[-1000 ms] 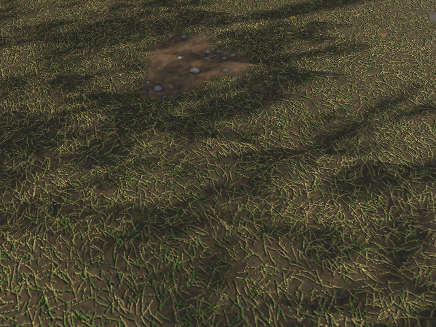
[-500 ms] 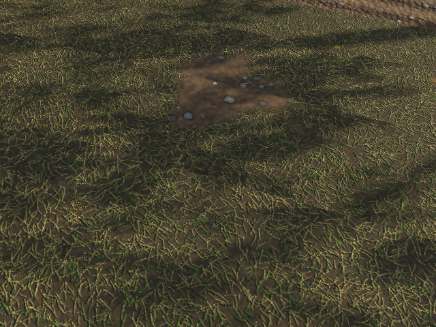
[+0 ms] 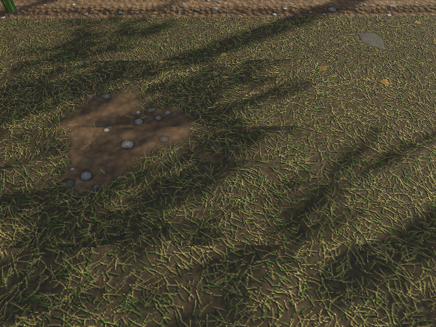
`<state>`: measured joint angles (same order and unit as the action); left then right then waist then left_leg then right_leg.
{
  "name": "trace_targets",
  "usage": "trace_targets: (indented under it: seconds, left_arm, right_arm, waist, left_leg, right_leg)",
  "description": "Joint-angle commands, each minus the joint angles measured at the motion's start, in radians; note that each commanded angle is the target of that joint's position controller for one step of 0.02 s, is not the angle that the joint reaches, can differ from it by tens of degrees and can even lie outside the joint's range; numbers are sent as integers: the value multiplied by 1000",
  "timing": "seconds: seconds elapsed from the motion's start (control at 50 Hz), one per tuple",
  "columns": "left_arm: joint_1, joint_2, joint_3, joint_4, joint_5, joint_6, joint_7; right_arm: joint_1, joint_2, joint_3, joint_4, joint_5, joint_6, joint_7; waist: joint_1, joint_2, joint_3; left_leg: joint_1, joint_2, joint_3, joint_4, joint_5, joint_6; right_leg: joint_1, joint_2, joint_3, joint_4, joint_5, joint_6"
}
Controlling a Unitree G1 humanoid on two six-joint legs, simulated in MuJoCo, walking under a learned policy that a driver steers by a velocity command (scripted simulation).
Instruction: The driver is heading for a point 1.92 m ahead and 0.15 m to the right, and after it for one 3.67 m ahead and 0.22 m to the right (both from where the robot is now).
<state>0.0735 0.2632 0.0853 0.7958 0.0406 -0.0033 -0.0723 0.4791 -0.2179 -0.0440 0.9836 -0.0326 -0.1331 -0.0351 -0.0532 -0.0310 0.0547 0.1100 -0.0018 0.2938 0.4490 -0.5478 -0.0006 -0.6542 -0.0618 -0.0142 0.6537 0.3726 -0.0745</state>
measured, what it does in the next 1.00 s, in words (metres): goes down, turning right: right foot 0.14 m lower, then left foot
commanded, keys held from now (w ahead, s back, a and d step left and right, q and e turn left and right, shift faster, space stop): e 0.30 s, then no key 0.70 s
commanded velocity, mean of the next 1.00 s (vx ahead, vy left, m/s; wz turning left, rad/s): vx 0.09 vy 0.00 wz -0.30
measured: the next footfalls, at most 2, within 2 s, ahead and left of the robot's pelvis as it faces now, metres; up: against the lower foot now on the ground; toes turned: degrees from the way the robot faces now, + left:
right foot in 0.14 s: +0.26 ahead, -0.11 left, -0.14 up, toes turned -13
left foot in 0.58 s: +0.32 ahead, +0.09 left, -0.14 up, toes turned -16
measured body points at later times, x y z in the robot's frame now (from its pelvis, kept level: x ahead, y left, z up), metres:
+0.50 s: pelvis +0.19 -0.02 -0.12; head +0.22 -0.03 +0.33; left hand +0.32 +0.22 -0.25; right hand +0.30 -0.27 -0.24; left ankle +0.32 +0.10 -0.82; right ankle +0.22 -0.09 -0.85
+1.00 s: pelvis +0.25 +0.00 -0.11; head +0.25 +0.00 +0.34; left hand +0.38 +0.22 -0.25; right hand +0.24 -0.25 -0.25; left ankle +0.28 +0.10 -0.85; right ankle +0.22 -0.10 -0.85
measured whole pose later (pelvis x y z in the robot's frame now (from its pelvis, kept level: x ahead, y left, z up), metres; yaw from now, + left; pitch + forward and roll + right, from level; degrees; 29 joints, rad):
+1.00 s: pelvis +0.25 +0.00 -0.11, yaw -17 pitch -1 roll +0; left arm 0.25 0.19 0.03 0.94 0.02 0.00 0.00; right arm 0.27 -0.20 -0.04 0.88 -0.02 -0.01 -0.01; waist 0.00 0.00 0.01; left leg -0.20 -0.02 0.03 0.44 -0.23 0.03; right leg -0.19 0.05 0.05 0.43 -0.22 -0.02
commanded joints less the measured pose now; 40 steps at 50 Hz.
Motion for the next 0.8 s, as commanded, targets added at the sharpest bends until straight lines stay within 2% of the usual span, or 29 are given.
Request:
trace_targets:
  seconds: [0.02, 0.06, 0.08, 0.1, 0.12, 0.14, 0.16, 0.18, 0.2, 0.22, 0.24, 0.26, 0.28, 0.3, 0.32, 0.34, 0.38, 0.42, 0.48, 0.52, 0.54, 0.56, 0.58, 0.6, 0.62, 0.64, 0.68, 0.74, 0.8]
  left_arm:
    - [-133, -15, -21, -60, 3, -27, -25]
    - [-41, 3, -20, -11, 20, -29, -8]
    - [70, 17, -15, 39, 29, -34, 7]
    - [213, 35, -5, 97, 31, -31, 26]
    - [401, 74, 17, 165, 36, -34, 45]
    - [431, 192, 44, 193, 56, -44, 51]
    - [459, 305, 57, 151, 26, -42, 45]
    - [462, 273, 55, 102, -28, -26, 54]
    - [387, 220, 38, 85, -42, -5, 71]
    - [293, 190, 27, 63, -34, 12, 98]
    - [208, 137, 8, 22, -35, 11, 111]
    - [190, 105, -10, 11, -39, 3, 104]
    - [169, 100, -22, 20, -22, -10, 94]
    - [165, 133, -13, 19, -13, -20, 91]
    - [144, 134, -12, 29, -16, -26, 91]
    - [139, 120, -14, 23, -13, -29, 92]
    - [149, 93, -17, 13, -24, -24, 92]
    - [181, 92, -13, 11, -35, -15, 82]
    - [195, 90, -12, -3, -12, 9, 68]
    - [209, 84, -15, -14, 0, 21, 65]
    - [208, 72, -21, -15, -3, 25, 69]
    - [223, 55, -26, -16, -3, 25, 72]
    - [252, 10, -38, -28, -9, 17, 75]
    - [284, -25, -46, -52, -34, 10, 72]
    - [212, 34, -34, -43, -18, 17, 71]
    - [202, 32, -30, -41, -19, 23, 62]
    - [186, 13, -36, -33, -15, 27, 46]
    - [214, 31, -37, -6, -11, 15, 44]
    - [203, 28, -39, 24, -13, 5, 56]
  right_arm:
    - [20, -92, -11, -24, 15, -7, -27]
    - [40, -101, -12, -20, 12, 14, -41]
    - [59, -109, -13, -16, 12, 27, -46]
    - [67, -92, -3, -10, 9, 52, -44]
    - [-1, -125, -17, -21, 36, 62, -32]
    - [13, -99, -26, -20, 63, 71, -27]
    - [117, -49, -11, -91, 100, 74, -28]
    - [4, -88, -2, -134, 88, 68, -25]
    - [-114, -98, 1, -172, 55, 78, -27]
    - [-110, -71, 14, -178, 20, 93, -24]
    - [-76, -85, 14, -164, -26, 115, -16]
    - [-105, -99, 8, -163, -44, 144, -17]
    - [-108, -108, -1, -180, -17, 155, -19]
    - [-160, -95, 3, -205, -5, 166, -18]
    - [-183, -82, 6, -219, -5, 162, -14]
    - [-163, -67, 11, -208, -9, 154, -10]
    - [-174, -35, 24, -207, -2, 146, -3]
    - [-241, -34, 26, -232, 6, 151, 0]
    - [-325, -51, 18, -265, 15, 169, 4]
    - [-302, -49, 14, -266, 13, 166, 9]
    - [-261, -40, 13, -257, 7, 158, 7]
    - [-228, -48, 10, -249, 1, 144, 5]
    - [-195, -84, 7, -255, -16, 125, 0]
    - [-244, -160, -7, -269, -15, 124, -2]
    - [-255, -104, 4, -262, -3, 127, 1]
    - [-306, -75, 15, -269, 6, 124, 5]
    - [-327, -87, 9, -266, 12, 127, 10]
    - [-266, -80, 2, -246, 18, 125, 28]
    - [-239, -82, -6, -225, 18, 125, 33]
  waist:
    - [-38, 37, 116]
    - [-25, 28, 81]
    - [7, 32, 21]
    - [56, 56, -84]
    - [181, 3, -180]
    - [192, -157, -148]
    - [127, -181, -404]
    - [217, 0, -543]
    - [187, 97, -454]
    - [128, 71, -421]
    - [73, 103, -353]
    - [61, 97, -247]
    - [1, 123, -178]
    - [-6, 91, -109]
    - [-20, 54, -104]
    - [-17, 19, -148]
    - [9, -42, -203]
    - [44, -69, -195]
    - [84, -85, -119]
    - [90, -86, -74]
    - [67, -70, -52]
    - [54, -20, -45]
    - [63, 80, -78]
    - [115, 259, -96]
    - [72, 211, -89]
    - [101, 171, -84]
    - [110, 189, -85]
    - [94, 129, -60]
    - [75, 56, -41]
  left_leg:
    - [-196, 207, -43, 43, 460, 78]
    - [-134, 210, -36, 266, 586, 71]
    - [-95, 214, -43, 441, 657, 70]
    - [-114, 198, -41, 684, 647, 69]
    - [-244, 150, -23, 991, 539, 46]
    - [-578, 3, -16, 1453, -331, 23]
    - [-998, 10, -205, 1707, -479, -1]
    - [-1081, 78, -273, 1619, -303, -14]
    - [-1088, 88, -280, 1554, -168, -21]
    - [-1095, 81, -295, 1541, -103, -32]
    - [-1028, 101, -319, 1470, -46, -27]
    - [-911, 94, -306, 1430, -46, -23]
    - [-820, 103, -347, 1209, 147, -27]
    - [-729, 83, -315, 1038, 224, -33]
    - [-667, 81, -316, 863, 324, -44]
    - [-652, 68, -308, 784, 383, -47]
    - [-625, 65, -313, 610, 438, -40]
    - [-578, 64, -322, 484, 458, -27]
    - [-501, 37, -310, 350, 371, -15]
    - [-444, 16, -291, 255, 261, 8]
    - [-375, 16, -287, 145, 256, 21]
    - [-293, 43, -312, 9, 313, 31]
    - [-215, 195, -470, -85, 349, 55]
    - [-223, 364, -665, -142, 506, 148]
    - [-326, 366, -688, -163, 479, 195]
    - [-392, 296, -613, -157, 406, 167]
    - [-465, 183, -495, -147, 245, 84]
    - [-471, 127, -452, -158, 135, 32]
    - [-370, 117, -428, -111, 261, 42]
  right_leg:
    - [128, 31, -88, -201, 209, -2]
    - [190, 63, -119, -280, 185, 5]
    - [270, 71, -116, -324, 191, -4]
    - [442, 81, -138, -329, 245, -16]
    - [727, 60, -116, -418, 347, -37]
    - [938, -62, -3, -331, 672, -108]
    - [1418, -358, 226, 136, 1339, -262]
    - [1402, -421, 338, 42, 1164, -314]
    - [1208, -383, 346, -72, 811, -321]
    - [1030, -389, 422, -151, 405, -379]
    - [806, -377, 419, -233, 162, -371]
    - [553, -339, 392, -258, 218, -361]
    - [365, -270, 303, -302, 130, -309]
    - [208, -193, 248, -335, 109, -271]
    - [174, -120, 200, -327, 96, -229]
    - [230, -101, 186, -286, 164, -213]
    - [331, -87, 166, -251, 160, -176]
    - [346, -89, 191, -278, 1, -150]
    - [273, -96, 258, -330, -390, -136]
    - [238, -106, 315, -326, -553, -134]
    - [213, -94, 323, -298, -592, -118]
    - [188, -66, 321, -263, -620, -78]
    - [170, -3, 279, -157, -689, -28]
    - [129, 135, 130, -80, -782, 8]
    - [215, 118, 101, -66, -812, 28]
    - [319, 107, 101, -109, -739, 33]
    - [453, 104, 106, -179, -562, 36]
    - [472, 30, 161, -233, -558, 35]
    - [400, 18, 170, -268, -560, 29]
Keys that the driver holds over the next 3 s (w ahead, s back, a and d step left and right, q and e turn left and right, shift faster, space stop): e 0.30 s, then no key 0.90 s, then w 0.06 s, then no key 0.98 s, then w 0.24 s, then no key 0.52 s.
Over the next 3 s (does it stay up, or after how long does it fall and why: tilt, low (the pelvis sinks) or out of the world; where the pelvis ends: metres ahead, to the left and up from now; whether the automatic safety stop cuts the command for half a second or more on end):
stays up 0.41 0.02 -0.12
